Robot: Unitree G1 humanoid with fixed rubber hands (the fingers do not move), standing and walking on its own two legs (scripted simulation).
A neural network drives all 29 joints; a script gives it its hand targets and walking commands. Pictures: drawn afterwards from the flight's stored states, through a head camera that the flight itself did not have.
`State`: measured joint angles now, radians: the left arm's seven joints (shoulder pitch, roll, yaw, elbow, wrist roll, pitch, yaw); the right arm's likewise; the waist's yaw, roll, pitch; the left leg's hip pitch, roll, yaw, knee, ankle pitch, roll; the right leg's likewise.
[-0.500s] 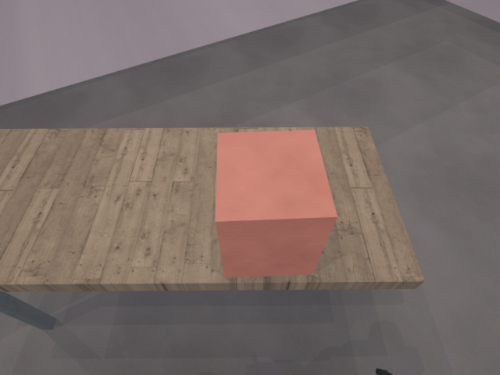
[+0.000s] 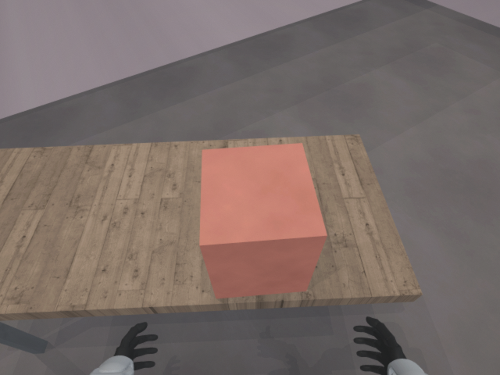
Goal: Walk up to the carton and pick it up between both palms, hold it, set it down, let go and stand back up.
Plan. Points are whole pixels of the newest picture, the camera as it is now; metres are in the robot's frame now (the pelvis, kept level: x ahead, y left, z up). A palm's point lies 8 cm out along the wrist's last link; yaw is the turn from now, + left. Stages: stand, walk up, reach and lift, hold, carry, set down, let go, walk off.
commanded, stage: reach and lift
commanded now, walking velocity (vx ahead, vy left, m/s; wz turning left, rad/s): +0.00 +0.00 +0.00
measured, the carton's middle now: (257, 224) +0.42 +0.00 -0.08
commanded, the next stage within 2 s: none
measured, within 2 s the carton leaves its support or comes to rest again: neither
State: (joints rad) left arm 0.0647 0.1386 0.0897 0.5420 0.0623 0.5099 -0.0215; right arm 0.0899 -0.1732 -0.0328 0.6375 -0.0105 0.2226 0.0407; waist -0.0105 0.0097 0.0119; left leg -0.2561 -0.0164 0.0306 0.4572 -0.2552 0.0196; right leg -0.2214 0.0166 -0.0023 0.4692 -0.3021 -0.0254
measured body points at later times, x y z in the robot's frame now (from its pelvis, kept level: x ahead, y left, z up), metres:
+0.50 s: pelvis +0.00 +0.00 +0.00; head +0.00 +0.00 +0.45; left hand +0.16 +0.21 -0.10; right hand +0.17 -0.20 -0.09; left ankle -0.01 +0.11 -0.74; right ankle -0.04 -0.10 -0.74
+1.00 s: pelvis -0.02 +0.01 +0.00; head -0.03 +0.01 +0.45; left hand +0.15 +0.20 -0.08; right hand +0.15 -0.21 -0.07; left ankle -0.01 +0.11 -0.74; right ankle -0.04 -0.10 -0.74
